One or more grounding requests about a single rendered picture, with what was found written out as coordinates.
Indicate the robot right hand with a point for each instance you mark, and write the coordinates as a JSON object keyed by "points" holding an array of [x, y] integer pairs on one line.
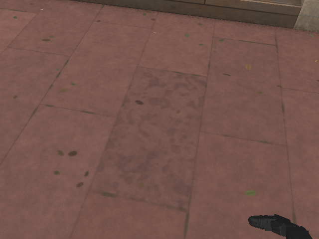
{"points": [[279, 225]]}

